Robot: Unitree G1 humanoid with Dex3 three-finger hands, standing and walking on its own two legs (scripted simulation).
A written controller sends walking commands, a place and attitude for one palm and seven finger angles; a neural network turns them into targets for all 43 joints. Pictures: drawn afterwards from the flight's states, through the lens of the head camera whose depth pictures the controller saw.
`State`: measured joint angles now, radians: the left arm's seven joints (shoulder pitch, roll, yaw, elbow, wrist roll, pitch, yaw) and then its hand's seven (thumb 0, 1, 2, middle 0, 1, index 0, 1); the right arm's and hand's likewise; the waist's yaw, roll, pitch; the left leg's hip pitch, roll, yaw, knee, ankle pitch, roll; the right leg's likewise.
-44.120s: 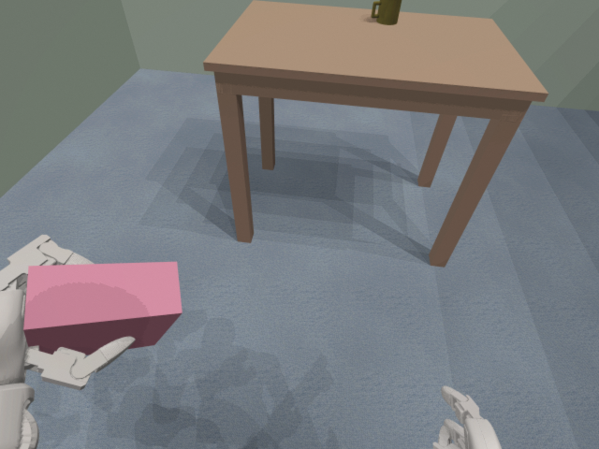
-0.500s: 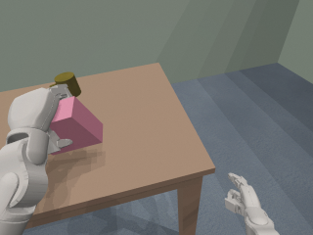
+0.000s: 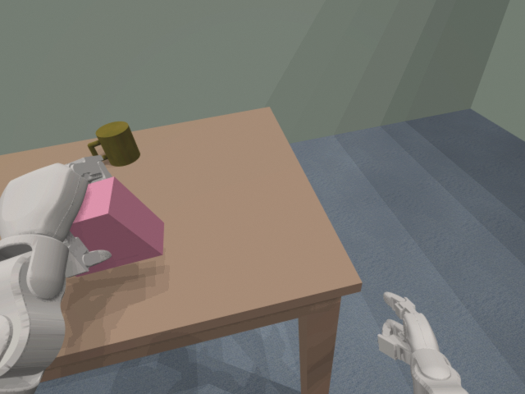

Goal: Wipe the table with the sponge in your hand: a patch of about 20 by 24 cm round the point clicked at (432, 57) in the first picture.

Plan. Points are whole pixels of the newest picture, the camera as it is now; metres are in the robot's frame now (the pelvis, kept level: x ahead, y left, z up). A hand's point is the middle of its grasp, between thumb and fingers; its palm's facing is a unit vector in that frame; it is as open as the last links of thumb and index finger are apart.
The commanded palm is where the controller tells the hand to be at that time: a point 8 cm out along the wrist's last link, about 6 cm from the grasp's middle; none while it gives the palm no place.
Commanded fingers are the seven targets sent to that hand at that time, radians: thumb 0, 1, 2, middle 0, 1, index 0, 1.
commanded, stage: bring the sponge back beside the body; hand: left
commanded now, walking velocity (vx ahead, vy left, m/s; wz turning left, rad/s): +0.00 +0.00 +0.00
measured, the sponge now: (103, 238) +0.23 +0.27 +0.17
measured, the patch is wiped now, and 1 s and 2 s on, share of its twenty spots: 1.00 1.00 1.00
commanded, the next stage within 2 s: step back with the hand held close in 1.14 s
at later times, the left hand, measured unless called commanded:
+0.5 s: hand (72, 234) +0.20 +0.27 +0.21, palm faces +0.31 -0.13 -0.94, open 9.7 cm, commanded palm +0.15 +0.28 +0.28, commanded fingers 0.00 0.10 1.30 -1.20 -1.60 -1.20 -1.60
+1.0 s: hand (53, 247) +0.18 +0.29 +0.21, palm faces +0.30 -0.10 -0.95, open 9.7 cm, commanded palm +0.14 +0.29 +0.28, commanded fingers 0.00 0.10 1.30 -1.20 -1.60 -1.20 -1.60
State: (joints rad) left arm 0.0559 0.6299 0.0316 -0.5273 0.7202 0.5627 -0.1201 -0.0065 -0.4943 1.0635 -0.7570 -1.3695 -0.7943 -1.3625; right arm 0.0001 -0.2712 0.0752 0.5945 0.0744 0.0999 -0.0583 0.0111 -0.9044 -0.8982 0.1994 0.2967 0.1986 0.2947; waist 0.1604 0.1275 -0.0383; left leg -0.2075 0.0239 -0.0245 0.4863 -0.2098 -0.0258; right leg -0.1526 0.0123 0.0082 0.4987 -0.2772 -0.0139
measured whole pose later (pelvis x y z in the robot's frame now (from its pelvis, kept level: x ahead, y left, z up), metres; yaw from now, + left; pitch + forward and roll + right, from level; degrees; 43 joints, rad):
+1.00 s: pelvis -0.01 +0.01 +0.00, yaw +0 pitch -5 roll +0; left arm 0.20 0.65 0.09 -0.59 0.71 0.50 -0.11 -0.01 -0.49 1.06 -0.76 -1.37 -0.79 -1.36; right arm 0.01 -0.26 0.07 0.60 0.06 0.07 -0.07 0.01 -0.90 -0.90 0.20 0.30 0.20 0.29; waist 0.17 0.12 -0.03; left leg -0.20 0.02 -0.02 0.49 -0.20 -0.02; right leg -0.14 0.01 0.01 0.49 -0.26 0.00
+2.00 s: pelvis -0.07 +0.03 -0.02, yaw +0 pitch +1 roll -2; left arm 0.31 0.48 0.50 -0.65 -0.06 -0.20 0.16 -0.01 -0.50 1.06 -0.76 -1.37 -0.80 -1.36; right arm 0.22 -0.20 0.02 0.59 0.02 -0.06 -0.08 0.01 -0.90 -0.90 0.20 0.30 0.20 0.29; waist 0.01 0.02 -0.05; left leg -0.49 0.01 -0.03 0.68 -0.21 0.02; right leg -0.42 0.01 0.01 0.63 -0.24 0.02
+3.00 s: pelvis -0.28 +0.00 -0.01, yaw -2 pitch -2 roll +0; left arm 0.31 0.41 0.43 -0.63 -0.07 -0.13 0.13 -0.01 -0.50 1.06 -0.76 -1.37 -0.80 -1.37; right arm 0.20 -0.20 0.02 0.66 0.02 -0.05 -0.04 0.01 -0.90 -0.90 0.20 0.30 0.20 0.30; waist -0.01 0.01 -0.02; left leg -0.46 0.05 0.02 0.95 -0.41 -0.01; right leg -0.36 0.01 -0.04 0.60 -0.21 -0.04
